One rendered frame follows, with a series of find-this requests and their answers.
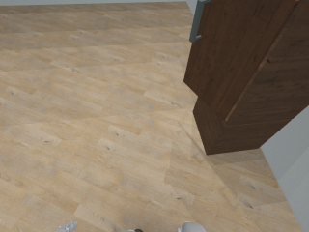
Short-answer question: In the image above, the handle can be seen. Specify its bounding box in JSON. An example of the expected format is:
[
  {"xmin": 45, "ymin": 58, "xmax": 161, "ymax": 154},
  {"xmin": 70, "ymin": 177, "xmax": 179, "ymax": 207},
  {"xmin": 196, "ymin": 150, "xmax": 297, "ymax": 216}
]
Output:
[{"xmin": 189, "ymin": 0, "xmax": 211, "ymax": 43}]

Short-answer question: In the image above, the cupboard door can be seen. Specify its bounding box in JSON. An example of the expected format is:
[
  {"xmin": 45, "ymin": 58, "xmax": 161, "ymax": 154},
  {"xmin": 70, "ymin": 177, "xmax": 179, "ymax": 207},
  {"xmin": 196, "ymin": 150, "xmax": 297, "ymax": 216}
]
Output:
[{"xmin": 183, "ymin": 0, "xmax": 300, "ymax": 121}]

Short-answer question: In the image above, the right robot thigh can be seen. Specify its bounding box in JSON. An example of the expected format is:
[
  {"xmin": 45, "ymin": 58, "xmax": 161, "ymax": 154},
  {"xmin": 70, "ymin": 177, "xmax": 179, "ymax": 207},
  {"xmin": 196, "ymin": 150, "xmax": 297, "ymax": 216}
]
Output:
[{"xmin": 177, "ymin": 222, "xmax": 207, "ymax": 232}]

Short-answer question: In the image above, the left robot hand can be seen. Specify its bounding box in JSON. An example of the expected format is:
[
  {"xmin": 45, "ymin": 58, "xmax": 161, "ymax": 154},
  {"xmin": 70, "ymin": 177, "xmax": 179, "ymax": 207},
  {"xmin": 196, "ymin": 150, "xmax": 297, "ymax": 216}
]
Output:
[{"xmin": 54, "ymin": 221, "xmax": 77, "ymax": 232}]

